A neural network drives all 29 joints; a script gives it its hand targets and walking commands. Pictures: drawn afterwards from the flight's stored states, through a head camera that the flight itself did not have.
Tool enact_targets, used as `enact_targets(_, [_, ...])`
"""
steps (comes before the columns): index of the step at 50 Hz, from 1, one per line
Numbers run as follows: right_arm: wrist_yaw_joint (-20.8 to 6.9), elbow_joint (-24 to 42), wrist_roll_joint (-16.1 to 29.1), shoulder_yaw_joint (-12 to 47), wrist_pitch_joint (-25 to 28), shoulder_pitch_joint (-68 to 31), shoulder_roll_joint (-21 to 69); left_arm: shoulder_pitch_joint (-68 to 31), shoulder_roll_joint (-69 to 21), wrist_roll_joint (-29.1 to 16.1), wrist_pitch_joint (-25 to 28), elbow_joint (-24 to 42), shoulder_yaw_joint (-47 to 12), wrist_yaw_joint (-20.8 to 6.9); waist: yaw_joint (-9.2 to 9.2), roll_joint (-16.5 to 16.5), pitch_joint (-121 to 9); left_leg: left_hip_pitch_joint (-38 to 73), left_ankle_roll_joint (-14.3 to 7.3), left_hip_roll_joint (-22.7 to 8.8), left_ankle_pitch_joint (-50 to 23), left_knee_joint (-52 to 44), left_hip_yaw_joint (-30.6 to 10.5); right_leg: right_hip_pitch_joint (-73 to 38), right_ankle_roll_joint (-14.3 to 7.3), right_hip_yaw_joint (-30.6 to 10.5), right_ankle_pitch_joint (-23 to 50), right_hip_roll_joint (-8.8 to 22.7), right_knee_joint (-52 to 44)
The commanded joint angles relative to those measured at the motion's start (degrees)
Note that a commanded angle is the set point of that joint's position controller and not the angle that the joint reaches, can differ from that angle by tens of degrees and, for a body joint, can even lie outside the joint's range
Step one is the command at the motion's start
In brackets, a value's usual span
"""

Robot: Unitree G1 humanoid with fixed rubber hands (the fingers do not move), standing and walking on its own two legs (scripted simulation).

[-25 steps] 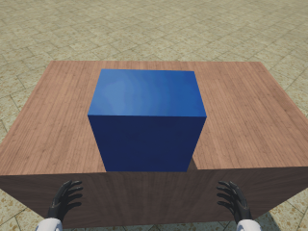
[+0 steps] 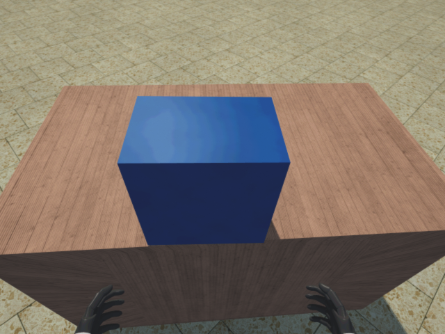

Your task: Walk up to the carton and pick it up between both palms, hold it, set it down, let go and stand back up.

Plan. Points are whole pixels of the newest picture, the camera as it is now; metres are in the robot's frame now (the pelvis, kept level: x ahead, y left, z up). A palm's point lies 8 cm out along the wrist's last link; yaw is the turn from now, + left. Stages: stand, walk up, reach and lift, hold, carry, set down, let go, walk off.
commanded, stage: set down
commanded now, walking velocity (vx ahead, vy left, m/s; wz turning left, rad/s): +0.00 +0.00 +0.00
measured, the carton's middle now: (205, 175) +0.41 +0.04 +0.06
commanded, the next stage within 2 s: let go in 0.02 s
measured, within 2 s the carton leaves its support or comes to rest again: neither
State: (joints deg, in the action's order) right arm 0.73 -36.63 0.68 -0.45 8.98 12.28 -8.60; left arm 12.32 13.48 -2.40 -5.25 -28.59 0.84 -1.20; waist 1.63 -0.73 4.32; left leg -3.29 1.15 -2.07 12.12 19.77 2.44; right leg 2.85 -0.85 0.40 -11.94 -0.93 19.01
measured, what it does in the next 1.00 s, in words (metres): stands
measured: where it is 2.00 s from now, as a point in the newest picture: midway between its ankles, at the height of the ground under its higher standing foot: outside the picture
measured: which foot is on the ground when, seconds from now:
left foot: down 0.00-1.00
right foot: down 0.00-1.00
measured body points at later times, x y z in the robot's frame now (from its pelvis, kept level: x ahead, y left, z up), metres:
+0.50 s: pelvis +0.00 +0.00 +0.00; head +0.00 +0.01 +0.45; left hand +0.17 +0.23 -0.09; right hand +0.16 -0.24 -0.09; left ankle -0.01 +0.13 -0.75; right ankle -0.01 -0.11 -0.75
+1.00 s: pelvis -0.02 +0.01 -0.01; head -0.04 +0.01 +0.44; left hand +0.07 +0.28 -0.12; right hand +0.07 -0.25 -0.12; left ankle -0.01 +0.13 -0.75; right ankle -0.01 -0.11 -0.75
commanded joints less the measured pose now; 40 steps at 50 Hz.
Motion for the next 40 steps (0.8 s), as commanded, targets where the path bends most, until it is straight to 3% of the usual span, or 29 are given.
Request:
enact_targets(1, [-0.5, 3.2, -1.1, -2.3, 2.3, -5.3, -5.5, -5.2, 5.3, 1.7, 0.2, 6.0, 1.9, 0.9, -0.62, 2.7, -4.2, 3.9, 1.0, 1.7, -13.7, -0.3, 1.7, 5.8, -0.3, 1.0, 4.7, 0.0, -3.7])
enact_targets(7, [-1.9, 0.0, -2.9, -5.1, 4.5, -7.6, -7.7, -7.6, 4.4, 1.7, 0.2, 8.1, -0.1, 2.7, -2.11, 3.1, -6.2, 3.9, 1.0, 0.4, -11.3, 0.5, 1.4, 7.4, -0.7, 1.8, 5.1, -0.4, -1.7])
enact_targets(12, [-1.9, 0.0, -2.3, -3.7, 5.5, -6.6, -7.4, -5.6, 4.8, 1.7, 0.9, 5.9, 1.2, 2.8, -1.32, -0.1, -7.6, 3.7, 0.6, 1.7, -13.8, 1.4, 1.8, 4.6, 0.4, 0.6, 12.0, 0.1, -1.4])
enact_targets(16, [-1.6, -0.8, -1.5, -2.5, 5.7, -6.0, -7.8, -4.4, 4.3, 2.7, 0.2, 3.8, 2.0, 1.8, -0.86, -0.6, -7.1, 4.1, 0.6, 2.8, -14.2, 1.4, 1.9, 3.1, 1.2, 0.2, 16.1, 0.4, -1.5])
enact_targets(25, [-1.9, 0.9, -1.8, -2.8, 4.4, -7.1, -7.5, -7.5, 3.8, 2.6, -1.0, 5.1, 1.3, 2.0, -1.17, 0.7, -3.8, 4.0, 0.2, 1.9, -9.7, 0.0, 2.2, 7.1, 0.1, 0.5, 8.3, 0.3, -2.7])
enact_targets(26, [-1.6, 4.9, -1.6, -5.0, 4.7, -5.8, -9.8, -5.6, 1.5, 1.1, -0.6, 7.3, 0.1, 2.0, 1.21, -1.4, -5.4, 0.0, 1.1, 3.3, -10.0, 2.0, 2.6, 4.9, 0.6, 0.2, 8.3, 0.2, -0.9])
enact_targets(27, [-1.5, 4.7, -1.7, -4.5, 4.6, -5.4, -9.6, -6.3, 2.3, 1.2, -0.7, 7.2, 0.2, 2.0, 0.07, -0.1, -5.3, 0.3, 1.1, 3.1, -8.9, 1.6, 2.7, 5.1, 0.4, 0.0, 9.0, 0.3, -0.6])
enact_targets(28, [-1.4, 4.6, -1.7, -4.6, 4.5, -5.5, -9.5, -6.5, 2.3, 1.1, -0.6, 7.6, 0.4, 2.0, 0.48, -0.2, -5.5, -0.2, 1.1, 3.2, -8.9, 1.7, 2.7, 4.7, 0.5, 0.0, 8.9, 0.3, -0.5])
enact_targets(29, [0.1, -2.1, -1.2, -4.1, -0.9, 0.4, -12.8, 2.4, 8.3, 4.1, 4.3, -1.5, 3.9, 2.3, 0.34, 5.8, -9.0, -4.6, -1.9, -3.4, -17.2, 5.1, -3.2, 4.3, -0.4, -4.2, 15.5, 5.6, 3.8])
enact_targets(30, [0.2, 0.0, -1.2, -4.3, -3.0, 2.0, -11.8, 4.5, 9.1, 4.0, 5.4, -1.8, 4.1, 1.8, -0.22, 3.2, -8.0, -4.9, -2.5, -4.5, -13.8, 4.3, -3.5, 4.3, -0.2, -4.6, 13.2, 6.5, 3.2])
enact_targets(35, [-0.2, 0.0, -1.6, -4.1, -4.9, 2.3, -12.2, 2.1, 6.9, 4.0, 8.4, -2.3, 3.3, 1.1, -1.96, 0.0, -8.6, -3.6, -2.7, -4.5, -12.0, 5.0, -4.7, 6.8, -0.5, -5.3, 14.2, 6.6, 3.0])
enact_targets(40, [-0.6, -0.6, -1.6, -4.1, -5.5, 2.7, -12.7, 3.7, 6.8, 3.8, 8.8, -3.6, 3.1, 0.8, -1.73, 0.6, -6.0, -5.4, -2.6, -4.4, -11.6, 4.6, -4.9, 7.5, -0.4, -5.2, 13.6, 6.6, 3.0])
